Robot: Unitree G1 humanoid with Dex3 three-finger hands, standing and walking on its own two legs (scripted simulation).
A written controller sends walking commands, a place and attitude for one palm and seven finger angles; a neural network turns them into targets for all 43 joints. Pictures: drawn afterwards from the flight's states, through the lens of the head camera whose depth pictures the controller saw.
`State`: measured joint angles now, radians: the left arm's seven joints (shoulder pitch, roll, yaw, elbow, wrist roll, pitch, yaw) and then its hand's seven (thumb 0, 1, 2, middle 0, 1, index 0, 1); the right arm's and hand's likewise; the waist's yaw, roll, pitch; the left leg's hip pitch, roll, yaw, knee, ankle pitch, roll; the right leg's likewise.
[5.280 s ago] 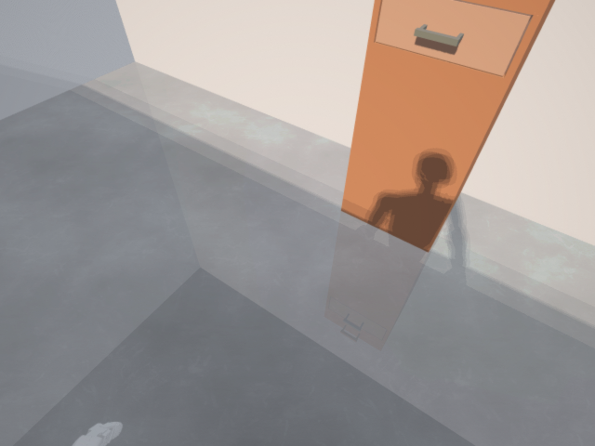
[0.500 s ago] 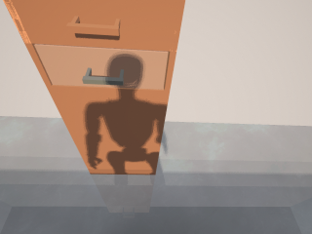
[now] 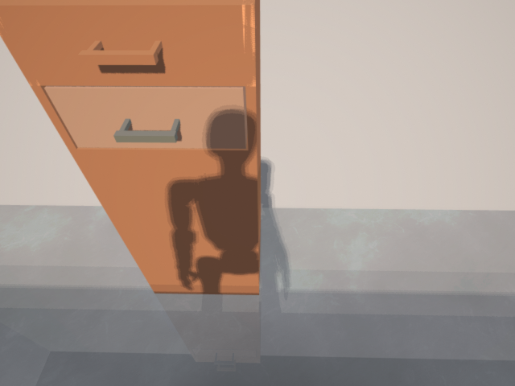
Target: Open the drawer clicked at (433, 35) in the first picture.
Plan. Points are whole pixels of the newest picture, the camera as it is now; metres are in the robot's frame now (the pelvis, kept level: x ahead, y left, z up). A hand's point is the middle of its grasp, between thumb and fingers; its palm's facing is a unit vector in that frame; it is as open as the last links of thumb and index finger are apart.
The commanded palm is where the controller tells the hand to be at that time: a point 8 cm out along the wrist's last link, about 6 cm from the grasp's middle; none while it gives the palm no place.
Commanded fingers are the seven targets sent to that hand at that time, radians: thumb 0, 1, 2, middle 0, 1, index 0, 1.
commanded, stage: come to a stop and stand still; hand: left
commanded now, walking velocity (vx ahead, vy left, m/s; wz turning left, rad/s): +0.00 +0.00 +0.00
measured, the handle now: (148, 130) +0.57 +0.25 +0.09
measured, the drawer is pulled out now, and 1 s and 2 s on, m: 0.00 0.00 0.00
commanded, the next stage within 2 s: look again from close up in 0.88 s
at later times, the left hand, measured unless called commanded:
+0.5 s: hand out of the picture +0.01 +0.18 -0.18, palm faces +0.05 -0.98 -0.18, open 7.4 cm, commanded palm none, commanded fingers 0.00 0.90 0.90 -0.20 -0.30 -0.20 -0.30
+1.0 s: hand out of the picture +0.03 +0.20 -0.17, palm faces +0.03 -0.98 -0.20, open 7.4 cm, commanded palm none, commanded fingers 0.00 0.90 0.90 -0.20 -0.30 -0.20 -0.30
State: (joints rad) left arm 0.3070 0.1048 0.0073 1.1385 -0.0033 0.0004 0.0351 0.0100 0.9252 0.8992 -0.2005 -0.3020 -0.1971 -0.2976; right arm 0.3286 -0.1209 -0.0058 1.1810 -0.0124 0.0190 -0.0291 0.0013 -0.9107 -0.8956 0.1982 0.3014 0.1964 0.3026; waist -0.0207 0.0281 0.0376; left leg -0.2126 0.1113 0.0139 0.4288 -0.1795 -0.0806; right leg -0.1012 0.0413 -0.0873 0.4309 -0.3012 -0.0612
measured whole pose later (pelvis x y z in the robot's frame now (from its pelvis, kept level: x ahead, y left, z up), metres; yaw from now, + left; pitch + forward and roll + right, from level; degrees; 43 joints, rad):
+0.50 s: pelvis +0.03 +0.02 +0.00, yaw +0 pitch -1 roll +0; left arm 0.31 0.12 0.01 1.14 0.01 -0.01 0.04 0.01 0.91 0.90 -0.20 -0.30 -0.20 -0.30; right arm 0.24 -0.15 -0.01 1.16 -0.01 0.00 -0.05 0.01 -0.93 -0.90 0.20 0.30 0.20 0.30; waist 0.00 0.00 0.03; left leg -0.17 0.08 0.04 0.43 -0.22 -0.06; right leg -0.06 0.01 -0.07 0.41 -0.33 -0.03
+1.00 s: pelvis +0.03 +0.03 +0.00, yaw -1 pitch -1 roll +0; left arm 0.28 0.14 0.01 1.13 0.01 -0.02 0.05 0.01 0.91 0.90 -0.20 -0.30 -0.20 -0.30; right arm 0.26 -0.15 0.00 1.16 -0.01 -0.01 -0.03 0.01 -0.92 -0.90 0.20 0.30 0.20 0.30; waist 0.00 0.00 0.04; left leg -0.18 0.06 0.05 0.43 -0.22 -0.04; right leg -0.05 -0.02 -0.06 0.39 -0.32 0.00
